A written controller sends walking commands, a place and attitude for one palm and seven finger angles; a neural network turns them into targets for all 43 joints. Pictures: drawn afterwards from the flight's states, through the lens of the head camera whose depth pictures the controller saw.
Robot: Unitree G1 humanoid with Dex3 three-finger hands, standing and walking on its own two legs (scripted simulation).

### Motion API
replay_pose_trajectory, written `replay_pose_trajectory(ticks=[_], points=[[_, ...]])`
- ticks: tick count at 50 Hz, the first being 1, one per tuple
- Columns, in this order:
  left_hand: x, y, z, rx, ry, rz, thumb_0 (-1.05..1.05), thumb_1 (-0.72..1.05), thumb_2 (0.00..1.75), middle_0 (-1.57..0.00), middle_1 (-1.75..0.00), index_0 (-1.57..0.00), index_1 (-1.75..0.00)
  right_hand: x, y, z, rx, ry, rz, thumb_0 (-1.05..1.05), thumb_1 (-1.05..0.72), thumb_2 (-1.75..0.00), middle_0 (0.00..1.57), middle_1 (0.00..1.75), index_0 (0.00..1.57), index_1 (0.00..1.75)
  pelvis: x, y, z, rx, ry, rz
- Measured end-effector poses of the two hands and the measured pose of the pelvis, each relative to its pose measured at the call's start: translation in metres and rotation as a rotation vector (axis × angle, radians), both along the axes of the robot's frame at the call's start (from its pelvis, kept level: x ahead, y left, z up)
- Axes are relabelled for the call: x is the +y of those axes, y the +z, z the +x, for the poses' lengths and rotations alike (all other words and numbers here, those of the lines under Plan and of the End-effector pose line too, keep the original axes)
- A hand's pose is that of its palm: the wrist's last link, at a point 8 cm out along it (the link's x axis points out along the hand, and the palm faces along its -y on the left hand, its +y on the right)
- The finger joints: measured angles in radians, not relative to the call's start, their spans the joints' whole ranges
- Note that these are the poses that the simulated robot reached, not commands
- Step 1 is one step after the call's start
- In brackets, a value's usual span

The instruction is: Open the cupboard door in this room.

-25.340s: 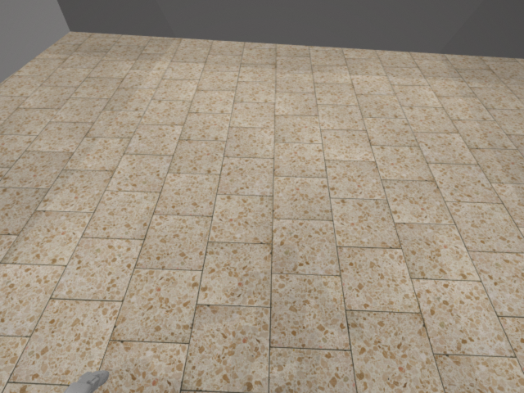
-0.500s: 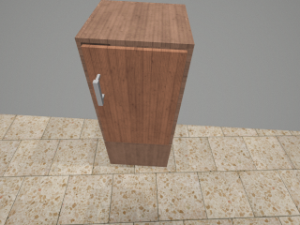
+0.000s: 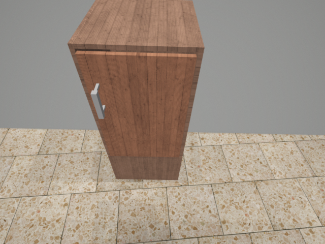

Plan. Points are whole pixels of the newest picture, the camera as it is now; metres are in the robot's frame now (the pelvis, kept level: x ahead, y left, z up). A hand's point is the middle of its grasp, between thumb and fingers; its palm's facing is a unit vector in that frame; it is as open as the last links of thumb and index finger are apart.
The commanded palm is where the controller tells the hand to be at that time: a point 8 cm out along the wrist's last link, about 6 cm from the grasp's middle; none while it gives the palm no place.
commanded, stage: look again from close up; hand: left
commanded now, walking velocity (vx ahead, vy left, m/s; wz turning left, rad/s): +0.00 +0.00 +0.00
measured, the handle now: (99, 101) +0.56 +0.26 -0.02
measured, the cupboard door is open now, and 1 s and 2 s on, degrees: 0 0 0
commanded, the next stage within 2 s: shuffle to correct the standing spot in 0.60 s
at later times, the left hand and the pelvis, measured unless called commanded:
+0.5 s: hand out of the picture +0.02 +0.17 -0.17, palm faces +0.01 -0.97 -0.24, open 7.4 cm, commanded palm none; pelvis +0.01 -0.01 -0.01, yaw -1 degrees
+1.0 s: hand out of the picture +0.02 +0.16 -0.18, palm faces +0.06 -0.97 -0.23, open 7.3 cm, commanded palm none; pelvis +0.01 -0.02 -0.01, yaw +0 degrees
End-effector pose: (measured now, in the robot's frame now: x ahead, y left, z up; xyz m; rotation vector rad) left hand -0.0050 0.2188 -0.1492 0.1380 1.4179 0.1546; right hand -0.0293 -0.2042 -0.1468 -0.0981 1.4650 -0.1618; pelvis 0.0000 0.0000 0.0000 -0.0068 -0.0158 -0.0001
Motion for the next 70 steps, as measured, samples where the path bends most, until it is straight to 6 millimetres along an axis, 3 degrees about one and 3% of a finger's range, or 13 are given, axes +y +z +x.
replay_pose_trajectory(ticks=[17, 38, 46, 53, 61, 70], points=[[0.010, 0.006, 0.009, -0.030, -0.013, 0.054, 0.01, 0.91, 0.90, -0.20, -0.30, -0.20, -0.29, -0.008, -0.017, 0.030, -0.110, 0.043, 0.013, 0.01, -0.93, -0.90, 0.20, 0.30, 0.20, 0.30, 0.003, -0.009, 0.006, -0.006, -0.004, 0.008], [-0.019, 0.009, 0.023, -0.036, -0.014, 0.053, 0.01, 0.93, 0.90, -0.20, -0.30, -0.20, -0.29, -0.033, -0.017, 0.020, -0.031, 0.042, 0.028, 0.01, -0.91, -0.90, 0.20, 0.30, 0.20, 0.30, -0.027, -0.007, 0.010, 0.001, -0.003, 0.018], [-0.017, 0.005, 0.022, -0.048, 0.011, 0.047, 0.01, 0.92, 0.90, -0.20, -0.30, -0.20, -0.29, -0.041, -0.018, 0.022, -0.013, 0.050, 0.005, 0.00, -0.91, -0.90, 0.20, 0.30, 0.20, 0.29, -0.025, -0.010, 0.009, 0.008, 0.006, 0.012], [0.004, -0.002, 0.025, -0.052, 0.026, 0.042, 0.01, 0.91, 0.90, -0.20, -0.30, -0.20, -0.29, -0.032, -0.013, 0.026, -0.035, 0.053, -0.024, 0.00, -0.91, -0.90, 0.20, 0.30, 0.19, 0.29, -0.009, -0.013, 0.008, 0.014, -0.003, 0.024], [0.026, -0.003, 0.044, -0.083, 0.005, 0.073, 0.01, 0.91, 0.90, -0.20, -0.30, -0.20, -0.29, -0.014, -0.021, 0.034, -0.051, 0.050, -0.006, 0.00, -0.91, -0.90, 0.20, 0.30, 0.20, 0.30, 0.003, -0.020, 0.014, 0.014, -0.018, 0.023], [0.016, -0.005, 0.064, -0.078, -0.022, 0.046, 0.00, 0.91, 0.90, -0.20, -0.30, -0.20, -0.29, -0.004, -0.021, 0.049, -0.078, 0.025, -0.004, 0.01, -0.92, -0.90, 0.20, 0.30, 0.20, 0.30, 0.004, -0.018, 0.030, 0.006, -0.029, 0.017]])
